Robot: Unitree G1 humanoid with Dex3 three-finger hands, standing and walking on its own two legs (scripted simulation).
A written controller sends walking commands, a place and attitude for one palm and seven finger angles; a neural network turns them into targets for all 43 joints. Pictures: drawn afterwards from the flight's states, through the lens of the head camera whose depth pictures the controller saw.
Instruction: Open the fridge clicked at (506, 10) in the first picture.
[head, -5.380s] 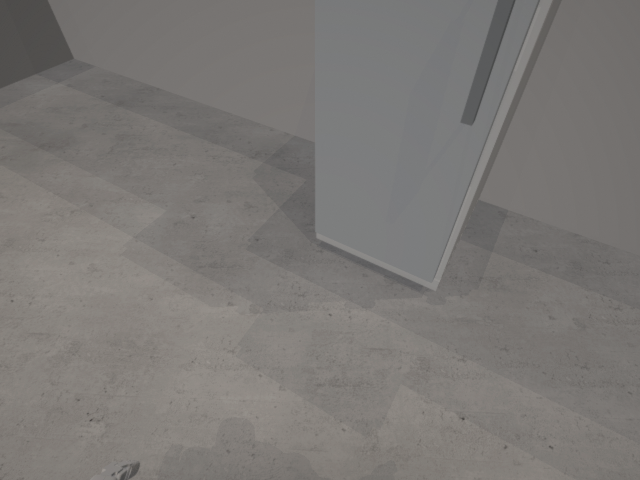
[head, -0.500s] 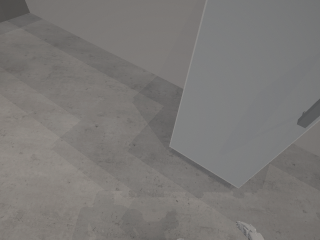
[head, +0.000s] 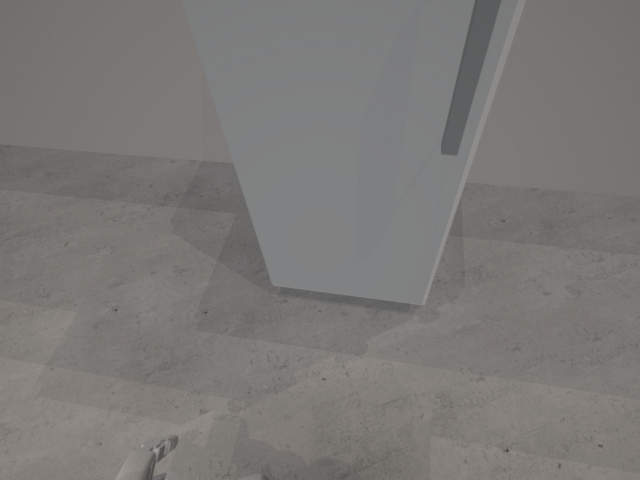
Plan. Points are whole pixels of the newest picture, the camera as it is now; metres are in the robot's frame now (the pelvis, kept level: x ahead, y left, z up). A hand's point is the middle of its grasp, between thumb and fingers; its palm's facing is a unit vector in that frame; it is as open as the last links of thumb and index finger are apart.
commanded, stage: turn to face it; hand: right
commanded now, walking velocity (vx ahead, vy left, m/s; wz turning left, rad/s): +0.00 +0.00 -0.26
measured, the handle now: out of the picture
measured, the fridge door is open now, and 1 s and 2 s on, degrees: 0 0 0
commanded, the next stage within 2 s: take the last steps up to it in 0.20 s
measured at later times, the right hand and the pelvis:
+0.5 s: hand out of the picture +0.06 -0.18 -0.15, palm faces +0.11 +0.97 -0.24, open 7.4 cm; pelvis +0.01 +0.01 +0.01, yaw -6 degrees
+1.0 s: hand out of the picture -0.02 -0.14 -0.17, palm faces +0.25 +0.96 -0.09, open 7.4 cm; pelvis +0.13 -0.04 +0.00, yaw -7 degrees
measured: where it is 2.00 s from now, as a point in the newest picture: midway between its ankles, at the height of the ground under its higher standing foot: outside the picture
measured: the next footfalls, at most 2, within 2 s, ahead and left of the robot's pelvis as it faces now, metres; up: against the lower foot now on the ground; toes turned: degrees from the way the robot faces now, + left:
left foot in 0.48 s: +0.04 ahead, +0.11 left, +0.00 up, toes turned -3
right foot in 0.94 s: +0.21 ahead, -0.14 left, +0.00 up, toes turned -16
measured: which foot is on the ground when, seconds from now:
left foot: up 0.00-0.46, down 0.48-0.96, up 0.98-1.00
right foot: down 0.00-0.50, up 0.52-0.92, down 0.94-1.00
